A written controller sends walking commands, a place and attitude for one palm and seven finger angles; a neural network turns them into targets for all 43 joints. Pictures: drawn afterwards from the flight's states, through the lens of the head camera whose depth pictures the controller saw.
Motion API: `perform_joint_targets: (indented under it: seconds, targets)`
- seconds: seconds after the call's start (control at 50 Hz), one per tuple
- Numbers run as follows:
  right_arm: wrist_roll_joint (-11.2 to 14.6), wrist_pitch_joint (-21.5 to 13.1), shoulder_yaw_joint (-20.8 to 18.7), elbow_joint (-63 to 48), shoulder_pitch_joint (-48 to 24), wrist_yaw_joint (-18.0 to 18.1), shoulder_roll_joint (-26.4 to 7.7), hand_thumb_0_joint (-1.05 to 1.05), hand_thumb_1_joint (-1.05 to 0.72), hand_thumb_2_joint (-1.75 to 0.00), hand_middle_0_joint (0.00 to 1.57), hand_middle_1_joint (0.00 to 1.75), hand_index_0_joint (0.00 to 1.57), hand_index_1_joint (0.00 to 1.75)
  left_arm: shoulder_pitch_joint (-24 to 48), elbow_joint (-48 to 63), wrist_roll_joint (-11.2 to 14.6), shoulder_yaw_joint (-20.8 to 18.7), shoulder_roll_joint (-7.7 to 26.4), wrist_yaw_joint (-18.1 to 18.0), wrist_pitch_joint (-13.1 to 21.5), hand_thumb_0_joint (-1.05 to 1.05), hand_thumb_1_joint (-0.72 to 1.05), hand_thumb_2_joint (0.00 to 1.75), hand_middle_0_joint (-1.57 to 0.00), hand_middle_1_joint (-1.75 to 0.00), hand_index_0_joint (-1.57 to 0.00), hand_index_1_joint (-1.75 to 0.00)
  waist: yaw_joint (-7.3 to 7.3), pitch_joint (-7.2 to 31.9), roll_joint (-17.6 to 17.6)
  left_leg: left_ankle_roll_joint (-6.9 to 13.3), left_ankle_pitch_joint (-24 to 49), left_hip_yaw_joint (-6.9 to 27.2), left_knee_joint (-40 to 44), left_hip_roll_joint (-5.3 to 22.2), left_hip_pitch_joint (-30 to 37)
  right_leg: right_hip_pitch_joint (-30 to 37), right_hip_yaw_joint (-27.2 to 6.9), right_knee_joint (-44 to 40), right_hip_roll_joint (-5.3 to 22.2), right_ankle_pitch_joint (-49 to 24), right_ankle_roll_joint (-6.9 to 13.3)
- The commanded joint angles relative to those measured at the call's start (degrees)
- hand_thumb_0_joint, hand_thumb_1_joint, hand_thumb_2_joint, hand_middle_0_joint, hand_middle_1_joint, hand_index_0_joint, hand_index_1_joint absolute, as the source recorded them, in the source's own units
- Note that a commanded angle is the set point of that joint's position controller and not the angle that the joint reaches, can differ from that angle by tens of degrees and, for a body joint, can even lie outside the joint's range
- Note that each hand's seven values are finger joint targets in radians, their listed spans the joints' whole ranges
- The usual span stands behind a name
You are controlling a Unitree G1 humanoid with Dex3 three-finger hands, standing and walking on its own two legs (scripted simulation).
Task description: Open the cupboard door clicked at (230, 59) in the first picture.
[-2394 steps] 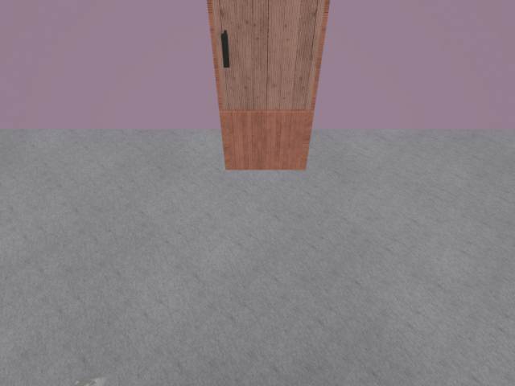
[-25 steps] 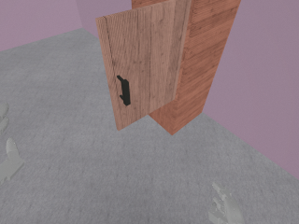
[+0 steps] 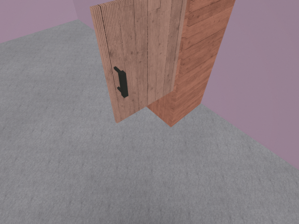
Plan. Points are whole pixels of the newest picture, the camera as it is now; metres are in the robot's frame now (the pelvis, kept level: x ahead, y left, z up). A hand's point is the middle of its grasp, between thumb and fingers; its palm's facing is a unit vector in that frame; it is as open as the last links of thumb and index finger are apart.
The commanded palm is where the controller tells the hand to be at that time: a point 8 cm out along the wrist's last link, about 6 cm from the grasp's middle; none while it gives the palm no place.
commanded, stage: let the arm hang, fingers relaxed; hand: left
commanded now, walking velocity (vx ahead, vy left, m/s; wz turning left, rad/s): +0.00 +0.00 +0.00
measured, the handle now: (120, 82) +0.66 +0.14 -0.04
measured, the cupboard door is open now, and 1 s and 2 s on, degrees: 86 86 86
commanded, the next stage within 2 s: look to check the result in 0.82 s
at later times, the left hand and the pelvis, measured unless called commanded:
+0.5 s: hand out of the picture +0.00 +0.18 -0.16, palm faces +0.02 -0.97 -0.26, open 7.4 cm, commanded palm none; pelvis +0.01 -0.02 +0.01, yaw +0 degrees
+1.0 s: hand out of the picture +0.04 +0.16 -0.16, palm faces +0.03 -0.97 -0.22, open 7.4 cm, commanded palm none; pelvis +0.03 -0.03 +0.01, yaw +1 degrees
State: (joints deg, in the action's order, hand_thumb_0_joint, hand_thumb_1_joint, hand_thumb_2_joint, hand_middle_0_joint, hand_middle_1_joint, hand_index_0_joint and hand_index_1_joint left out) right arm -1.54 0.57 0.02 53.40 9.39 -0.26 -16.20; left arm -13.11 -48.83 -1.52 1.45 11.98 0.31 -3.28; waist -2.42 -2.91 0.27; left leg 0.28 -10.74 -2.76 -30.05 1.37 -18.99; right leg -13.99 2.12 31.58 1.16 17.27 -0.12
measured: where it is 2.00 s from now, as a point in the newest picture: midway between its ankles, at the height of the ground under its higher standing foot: outside the picture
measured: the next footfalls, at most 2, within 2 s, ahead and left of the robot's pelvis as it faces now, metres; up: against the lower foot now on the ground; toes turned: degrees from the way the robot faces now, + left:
none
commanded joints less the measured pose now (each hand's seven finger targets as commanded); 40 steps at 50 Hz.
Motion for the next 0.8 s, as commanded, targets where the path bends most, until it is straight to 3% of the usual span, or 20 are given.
perform_joint_targets:
  seconds: [0.0, 0.06, 0.14, 0.38, 0.68, 0.78]
  targets:
    - [0.27, -0.42, -1.31, -0.01, 0.48, 0.93, -5.13, 0.0, -0.9, -0.9, 0.2, 0.3, 0.2, 0.3, -0.88, -2.9, 0.65, -3.39, 10.23, -1.34, 3.41, 0.0, 0.9, 0.9, -0.2, -0.3, -0.2, -0.3, 2.08, 3.98, 4.07, 0.79, 0.6, 6.52, 7.42, 4.03, 5.64, 0.69, -5.56, -10.42, 4.49, -1.49, 2.77]
    - [0.23, -0.15, -1.49, 3.21, 2.79, 1.43, -3.1, 0.0, -0.9, -0.9, 0.2, 0.3, 0.2, 0.3, -2.02, -7.68, 0.89, -3.61, 8.25, -1.4, 3.51, 0.0, 0.9, 0.9, -0.2, -0.3, -0.2, -0.3, 1.78, 2.93, 7.83, 0.65, -2.35, 6.17, 8.14, 4.01, 6.16, 0.32, -5.82, -12.42, 4.59, -0.31, 3.3]
    - [0.48, 0.0, -1.96, 6.06, 5.83, 1.81, -2.69, 0.0, -0.9, -0.9, 0.2, 0.3, 0.2, 0.3, -3.07, -11.89, 1.01, -3.37, 7.66, -1.43, 3.74, 0.0, 0.9, 0.9, -0.2, -0.3, -0.2, -0.3, 1.53, 1.68, 2.15, 0.79, -1.88, 5.83, 7.83, 4.23, 7.92, -0.81, -5.31, -14.28, 4.9, 0.39, 3.52]
    - [0.4, 0.17, -1.91, 9.59, 8.89, 2.0, 0.33, 0.0, -0.9, -0.9, 0.2, 0.3, 0.2, 0.3, -4.92, -15.54, 1.01, -3.24, 5.48, -2.12, 3.54, 0.0, 0.9, 0.9, -0.2, -0.3, -0.2, -0.3, 1.76, -2.83, -2.17, 0.91, -1.65, 5.14, 9.13, 4.26, 7.49, -2.57, -4.55, -14.62, 4.69, 2.25, 3.22]
    - [0.2, -0.46, -1.44, 10.1, 7.84, 2.21, 2.05, 0.0, -0.9, -0.9, 0.2, 0.3, 0.2, 0.3, -3.43, -14.61, 1.08, -3.71, 4.17, -2.27, 3.9, 0.0, 0.9, 0.9, -0.2, -0.3, -0.2, -0.3, 2.19, -1.68, 1.41, 0.43, 4.71, 4.73, 9.37, 4.4, 7.75, 1.38, -4.04, -13.6, 4.68, -5.52, 2.75]
    - [0.28, -0.49, -1.53, 10.07, 7.7, 2.32, 1.53, 0.0, -0.9, -0.9, 0.2, 0.3, 0.2, 0.3, -2.99, -14.39, 1.13, -3.83, 4.51, -2.22, 4.11, 0.0, 0.9, 0.9, -0.2, -0.3, -0.2, -0.3, 1.98, -0.6, 0.99, 0.31, 6.47, 4.6, 8.87, 4.53, 8.72, 2.55, -4.05, -13.88, 4.82, -8.03, 2.81]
